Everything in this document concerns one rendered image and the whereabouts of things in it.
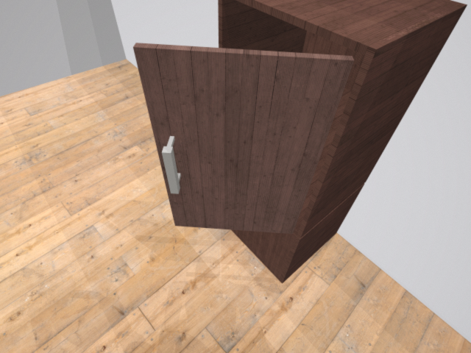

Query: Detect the handle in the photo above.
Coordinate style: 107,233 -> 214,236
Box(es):
162,136 -> 181,194

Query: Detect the cupboard door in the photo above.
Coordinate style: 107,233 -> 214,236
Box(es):
133,43 -> 355,234

